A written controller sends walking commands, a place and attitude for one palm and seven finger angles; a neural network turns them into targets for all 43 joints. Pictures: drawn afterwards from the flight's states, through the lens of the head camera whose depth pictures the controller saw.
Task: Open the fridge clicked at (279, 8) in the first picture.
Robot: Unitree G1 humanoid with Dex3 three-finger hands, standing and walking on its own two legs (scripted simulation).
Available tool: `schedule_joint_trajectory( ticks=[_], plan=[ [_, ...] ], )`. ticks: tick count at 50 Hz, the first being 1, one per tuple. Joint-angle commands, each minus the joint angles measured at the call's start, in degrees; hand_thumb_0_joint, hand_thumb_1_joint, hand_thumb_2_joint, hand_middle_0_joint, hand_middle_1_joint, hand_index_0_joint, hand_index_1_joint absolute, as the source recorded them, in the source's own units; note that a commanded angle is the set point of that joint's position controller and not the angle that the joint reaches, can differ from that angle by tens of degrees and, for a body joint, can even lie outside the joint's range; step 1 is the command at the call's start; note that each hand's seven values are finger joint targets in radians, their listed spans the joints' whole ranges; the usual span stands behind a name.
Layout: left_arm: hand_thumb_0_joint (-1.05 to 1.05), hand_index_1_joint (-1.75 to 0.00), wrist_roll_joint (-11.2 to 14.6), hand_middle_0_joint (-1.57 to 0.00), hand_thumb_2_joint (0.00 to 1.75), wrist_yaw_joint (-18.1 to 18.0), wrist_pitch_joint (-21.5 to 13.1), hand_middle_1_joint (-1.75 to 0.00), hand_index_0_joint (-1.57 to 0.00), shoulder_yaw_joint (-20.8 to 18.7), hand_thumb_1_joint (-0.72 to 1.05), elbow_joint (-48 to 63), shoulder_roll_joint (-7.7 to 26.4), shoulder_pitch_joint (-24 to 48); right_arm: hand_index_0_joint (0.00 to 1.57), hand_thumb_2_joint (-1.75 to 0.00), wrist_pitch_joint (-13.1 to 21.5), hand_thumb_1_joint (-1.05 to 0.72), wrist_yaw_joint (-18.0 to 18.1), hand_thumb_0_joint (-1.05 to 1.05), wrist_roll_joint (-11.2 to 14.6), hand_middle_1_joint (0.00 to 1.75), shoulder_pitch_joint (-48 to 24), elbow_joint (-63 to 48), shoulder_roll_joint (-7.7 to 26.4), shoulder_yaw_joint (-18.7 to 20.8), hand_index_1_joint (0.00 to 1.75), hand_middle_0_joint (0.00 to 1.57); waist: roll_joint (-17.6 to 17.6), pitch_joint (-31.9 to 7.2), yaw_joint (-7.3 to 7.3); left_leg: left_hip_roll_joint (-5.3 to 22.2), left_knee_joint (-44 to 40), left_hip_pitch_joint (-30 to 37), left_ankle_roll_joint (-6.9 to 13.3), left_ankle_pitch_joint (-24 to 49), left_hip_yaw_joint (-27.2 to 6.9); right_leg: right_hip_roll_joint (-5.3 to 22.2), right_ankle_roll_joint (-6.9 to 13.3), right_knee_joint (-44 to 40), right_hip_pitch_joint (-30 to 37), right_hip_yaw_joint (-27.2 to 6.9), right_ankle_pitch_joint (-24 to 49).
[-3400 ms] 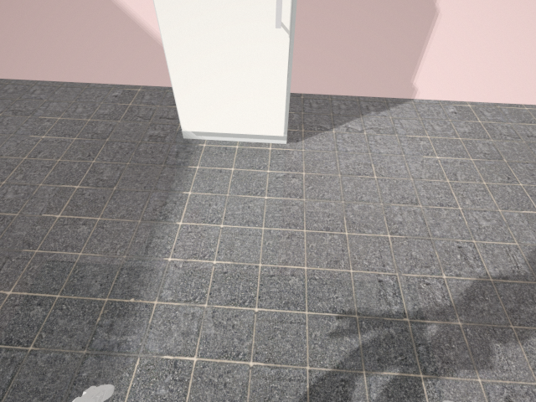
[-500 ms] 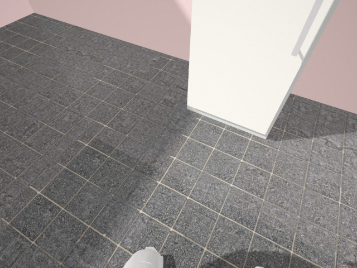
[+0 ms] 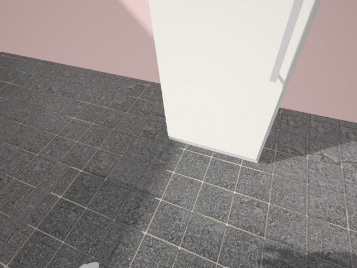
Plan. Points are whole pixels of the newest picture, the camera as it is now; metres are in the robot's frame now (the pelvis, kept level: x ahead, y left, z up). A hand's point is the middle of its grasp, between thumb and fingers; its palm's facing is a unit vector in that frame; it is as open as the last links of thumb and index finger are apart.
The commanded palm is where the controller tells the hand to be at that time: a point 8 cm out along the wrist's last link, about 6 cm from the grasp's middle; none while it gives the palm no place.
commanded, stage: walk to a spot facing it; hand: right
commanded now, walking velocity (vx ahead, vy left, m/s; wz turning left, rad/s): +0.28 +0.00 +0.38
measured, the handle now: (289, 29) +0.81 -0.36 +0.14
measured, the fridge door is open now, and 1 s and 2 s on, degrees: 0 0 0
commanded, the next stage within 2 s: turn to face it in 0.16 s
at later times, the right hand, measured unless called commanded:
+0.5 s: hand (233, 216) +0.29 -0.14 -0.15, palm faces -0.12 +0.97 -0.22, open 7.4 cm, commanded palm none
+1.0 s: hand (279, 254) +0.19 -0.24 -0.16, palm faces +0.21 +0.95 -0.21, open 7.4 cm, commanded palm none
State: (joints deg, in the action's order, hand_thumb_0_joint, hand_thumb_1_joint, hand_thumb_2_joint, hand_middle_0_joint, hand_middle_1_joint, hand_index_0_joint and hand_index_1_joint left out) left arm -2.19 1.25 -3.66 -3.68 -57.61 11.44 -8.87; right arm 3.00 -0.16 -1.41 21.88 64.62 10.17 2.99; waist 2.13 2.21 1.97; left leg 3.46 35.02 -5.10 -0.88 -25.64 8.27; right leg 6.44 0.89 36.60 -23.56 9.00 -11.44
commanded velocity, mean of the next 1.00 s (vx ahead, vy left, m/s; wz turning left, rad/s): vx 0.03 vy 0.00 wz -0.24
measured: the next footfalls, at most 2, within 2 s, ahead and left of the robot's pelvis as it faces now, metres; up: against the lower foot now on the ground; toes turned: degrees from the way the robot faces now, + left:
left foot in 0.44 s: +0.26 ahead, +0.15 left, +0.00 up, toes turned +16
right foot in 0.82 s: +0.22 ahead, -0.10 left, +0.00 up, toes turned -15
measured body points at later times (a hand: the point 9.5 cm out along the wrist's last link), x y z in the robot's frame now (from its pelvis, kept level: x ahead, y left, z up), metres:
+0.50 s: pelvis +0.16 +0.03 +0.00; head +0.19 +0.05 +0.45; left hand +0.06 +0.22 -0.16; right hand +0.29 -0.19 -0.13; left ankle +0.23 +0.14 -0.72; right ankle +0.08 -0.10 -0.70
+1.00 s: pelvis +0.16 -0.02 +0.02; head +0.19 -0.06 +0.47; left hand +0.28 +0.22 -0.11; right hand +0.18 -0.29 -0.14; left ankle +0.17 +0.14 -0.63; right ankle +0.18 -0.09 -0.72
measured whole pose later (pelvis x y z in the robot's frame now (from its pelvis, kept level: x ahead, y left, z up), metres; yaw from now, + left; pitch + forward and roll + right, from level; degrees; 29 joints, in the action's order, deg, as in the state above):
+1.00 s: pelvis +0.16 -0.02 +0.02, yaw -9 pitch +0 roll +3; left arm -1.6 -0.6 0.3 -3.0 -54.2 11.0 -11.3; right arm -3.4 0.7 -1.5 10.4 56.1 14.7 5.1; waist 2.1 3.8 0.2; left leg 5.4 65.4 -29.2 -4.8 -20.8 4.0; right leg 1.3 4.1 29.7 -16.5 5.5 -13.3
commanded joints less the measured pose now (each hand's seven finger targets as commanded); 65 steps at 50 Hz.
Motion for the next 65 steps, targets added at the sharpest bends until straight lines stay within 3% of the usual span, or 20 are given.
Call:
schedule_joint_trajectory(
  ticks=[1, 3, 7, 13, 18, 20, 21, 22, 23, 27, 32, 35, 39, 40, 41, 42, 47, 51, 60, 65],
  plan=[
    [0.00, -0.30, 0.19, -0.20, 0.90, -2.05, -0.19, -0.30, -0.20, -2.03, 0.90, -4.03, 11.45, -21.80, 0.20, -0.90, 0.92, -0.90, 0.24, 0.00, 0.38, 0.30, -4.88, -6.34, 5.24, 0.83, 0.30, 0.20, -19.01, -6.57, -9.27, 0.14, 38.53, -31.25, 2.34, -4.62, -7.18, 21.00, 8.06, -21.63, 30.02, -27.49, 2.19],
    [0.00, -0.30, 0.40, -0.20, 0.90, -2.26, -0.82, -0.30, -0.20, -0.48, 0.90, -1.53, 6.47, -13.57, 0.20, -0.90, 0.35, -0.90, -0.47, 0.00, 0.19, 0.30, -6.61, -5.41, 3.48, 1.08, 0.30, 0.20, -8.77, 1.24, -5.72, 3.65, 39.01, -31.05, 1.98, 3.90, -8.10, 18.26, 6.24, -22.64, 18.87, -17.81, 5.84],
    [0.00, -0.30, 0.91, -0.20, 0.90, -2.67, -1.54, -0.30, -0.20, 0.28, 0.90, -1.18, 3.65, -9.83, 0.20, -0.90, -2.55, -0.90, -0.58, 0.00, -0.23, 0.30, -1.06, -3.92, 0.36, 1.10, 0.30, 0.20, -8.80, 1.04, -1.13, 3.87, 36.00, -26.74, 0.26, 11.29, -7.21, 13.89, 3.49, -24.37, 13.15, -3.34, 10.61],
    [0.00, -0.30, 0.94, -0.20, 0.90, -2.92, -0.89, -0.30, -0.20, -0.36, 0.90, -1.66, 3.97, -11.00, 0.20, -0.90, -4.02, -0.90, -1.20, 0.00, -0.19, 0.30, -8.18, -8.65, 0.40, 1.72, 0.30, 0.20, -8.71, 3.72, -1.66, 4.90, 22.25, -31.12, -1.48, 15.21, -4.60, 13.77, 5.47, -23.76, 16.66, 3.02, 18.93],
    [0.00, -0.30, 0.59, -0.20, 0.90, -2.70, 0.20, -0.30, -0.20, 0.00, 0.90, -4.47, 3.70, -14.17, 0.20, -0.90, -1.89, -0.90, 0.16, 0.00, -0.18, 0.30, -9.22, -8.15, -0.60, 0.10, 0.30, 0.20, -9.51, 0.61, -2.95, 0.73, 1.77, -16.31, 0.02, 15.53, -0.44, 11.37, 5.23, -15.06, 17.98, 1.42, 30.55],
    [0.00, -0.30, 1.23, -0.20, 0.90, -2.48, 0.59, -0.30, -0.20, 0.24, 0.90, -5.07, 3.11, -13.85, 0.20, -0.90, -0.89, -0.90, 0.66, 0.00, -0.33, 0.30, -3.91, -6.13, 1.98, 0.33, 0.30, 0.20, -6.19, -3.45, 0.09, 0.45, -7.52, -5.15, -0.51, 24.35, 0.14, 8.62, 2.74, -7.45, 15.86, 0.59, 26.13],
    [0.00, -0.30, 1.59, -0.20, 0.90, -2.16, 0.56, -0.30, -0.20, 0.50, 0.90, -4.79, 1.59, -14.37, 0.20, -0.90, -0.11, -0.90, 1.12, 0.00, -0.55, 0.30, -0.44, -5.10, 5.77, 0.99, 0.30, 0.20, -0.39, -7.60, 1.70, 6.01, -7.77, 4.67, 0.18, 38.91, -4.67, 5.88, 0.22, -0.09, 10.00, 1.49, 15.05],
    [0.00, -0.30, 1.98, -0.20, 0.90, -1.85, 0.94, -0.30, -0.20, 0.73, 0.90, -3.60, -1.29, -15.93, 0.20, -0.90, 0.37, -0.90, 1.62, 0.00, -0.61, 0.30, 2.54, -4.46, 10.69, 2.11, 0.30, 0.20, 11.28, -12.00, 1.96, 19.69, -7.40, 13.97, 5.33, 59.26, -16.46, -0.90, -2.33, 12.72, -0.17, 3.18, -14.24],
    [0.00, -0.30, 2.35, -0.20, 0.90, -2.33, 2.33, -0.30, -0.20, 0.53, 0.90, -2.56, -0.09, -16.03, 0.20, -0.90, 0.00, -0.90, 1.46, 0.00, 0.28, 0.30, 3.49, -5.12, 12.98, 2.07, 0.30, 0.20, 10.88, -14.18, 1.84, 24.67, -10.23, 10.47, 10.41, 63.92, -17.38, -2.07, -2.67, 22.08, 0.56, -2.88, -26.88],
    [0.00, -0.30, 1.73, -0.20, 0.90, -1.87, 4.85, -0.30, -0.20, -0.04, 0.90, -2.31, 0.06, -12.26, 0.20, -0.90, -1.27, -0.90, 2.67, 0.00, 0.29, 0.30, -9.44, -9.20, 8.11, 1.55, 0.30, 0.20, 8.75, -5.16, -1.14, 20.90, -16.04, -3.85, 8.77, 36.53, -10.10, 1.11, -3.81, 33.48, -3.87, -7.17, -18.31],
    [0.00, -0.30, 1.25, -0.20, 0.90, -0.74, 6.28, -0.30, -0.20, -0.39, 0.90, -0.66, -1.09, -11.73, 0.20, -0.90, -2.35, -0.90, 2.92, 0.00, -0.38, 0.30, -13.71, -11.40, 7.97, 1.99, 0.30, 0.20, 6.68, -2.77, -3.20, 18.76, -18.59, -11.88, 6.50, 17.47, -1.84, 0.63, -4.16, 22.66, 0.10, -4.01, -14.34],
    [0.00, -0.30, 1.22, -0.20, 0.90, -0.35, 5.98, -0.30, -0.20, -0.64, 0.90, 1.84, -0.72, -8.29, 0.20, -0.90, -2.91, -0.90, 2.88, 0.00, -0.69, 0.30, -12.81, -11.85, 9.01, 2.60, 0.30, 0.20, 7.61, -1.63, -1.84, 19.49, -16.97, -10.78, 6.61, 14.67, -1.29, 0.11, -3.84, 14.41, 0.55, -2.67, -14.96],
    [0.00, -0.30, 0.99, -0.20, 0.90, -0.38, 5.25, -0.30, -0.20, -1.18, 0.90, 3.01, 2.13, -10.35, 0.20, -0.90, -3.81, -0.90, 2.24, 0.00, 0.12, 0.30, -12.94, -12.66, 9.67, 2.82, 0.30, 0.20, 1.46, -3.27, -3.90, 17.02, -6.21, -13.72, 3.14, 12.05, 2.43, -1.88, -3.25, -3.74, 10.31, -1.03, -3.85],
    [0.00, -0.30, 0.78, -0.20, 0.90, -0.40, 4.81, -0.30, -0.20, -1.87, 0.90, 2.98, 5.56, -12.30, 0.20, -0.90, -4.32, -0.90, 1.97, 0.00, 0.46, 0.30, -12.72, -13.63, 7.45, 2.47, 0.30, 0.20, -10.58, -3.15, -4.90, 12.22, 3.48, -18.20, 0.17, 6.04, 4.52, 3.21, -1.24, -13.14, 12.61, -10.61, -1.43],
    [0.00, -0.30, 0.30, -0.20, 0.90, -0.84, 4.38, -0.30, -0.20, -3.07, 0.90, 4.17, 11.64, -13.31, 0.20, -0.90, -4.72, -0.90, 1.45, 0.00, 0.81, 0.30, -13.93, -16.26, 4.08, 1.81, 0.30, 0.20, -26.54, -1.16, -6.19, 4.44, 17.06, -29.60, -4.25, -9.60, 4.77, 16.74, 5.85, -21.34, 13.19, -29.81, 9.26],
    [0.00, -0.30, 0.00, -0.20, 0.90, -1.35, 4.47, -0.30, -0.20, -3.34, 0.90, 4.18, 13.64, -13.18, 0.20, -0.90, -4.94, -0.90, 1.39, 0.00, 0.21, 0.30, -18.02, -17.51, 5.36, 1.66, 0.30, 0.20, -20.07, -0.91, -7.33, 3.67, 26.49, -28.74, -3.11, -10.01, -2.28, 20.06, 10.54, -22.81, 9.91, -32.12, 10.02],
    [0.00, -0.30, 0.91, -0.20, 0.90, -2.77, 2.99, -0.30, -0.20, -1.52, 0.90, 6.50, 9.34, -4.14, 0.20, -0.90, -4.89, -0.90, 0.72, 0.00, 0.03, 0.30, -12.29, -12.71, 6.34, 2.36, 0.30, 0.20, -9.16, -5.25, -2.53, 3.22, 33.14, -29.72, -4.02, 5.91, -6.97, 8.74, 5.84, -18.50, 17.43, -18.05, 19.46],
    [0.00, -0.30, 1.31, -0.20, 0.90, -2.83, 3.04, -0.30, -0.20, -1.49, 0.90, 5.69, 9.26, -6.44, 0.20, -0.90, -5.16, -0.90, 1.19, 0.00, 0.33, 0.30, -10.62, -11.62, 6.83, 1.96, 0.30, 0.20, -7.40, -6.75, -3.06, 2.66, 29.88, -28.12, -4.90, 6.96, -7.45, 8.18, 6.76, -18.79, 21.77, -16.81, 23.40],
    [0.00, -0.30, 0.85, -0.20, 0.90, -2.44, 4.32, -0.30, -0.20, -1.61, 0.90, 4.13, 9.78, -6.76, 0.20, -0.90, -5.34, -0.90, 1.73, 0.00, 0.53, 0.30, -11.90, -12.10, 6.25, 1.13, 0.30, 0.20, -9.71, -3.94, -4.44, 0.85, 13.29, -20.70, -3.81, -0.19, -7.09, 9.10, 9.63, -20.59, 18.09, -23.54, 11.85],
    [0.00, -0.30, 0.85, -0.20, 0.90, -2.05, 4.66, -0.30, -0.20, -1.55, 0.90, 3.55, 9.13, -4.25, 0.20, -0.90, -4.40, -0.90, 2.09, 0.00, 0.92, 0.30, -6.06, -9.95, 4.85, 0.62, 0.30, 0.20, -9.15, -5.78, -2.08, -1.18, -0.46, -9.16, -2.07, 4.63, -6.35, 6.82, 8.06, -19.54, 12.21, -24.43, 4.60]
  ],
)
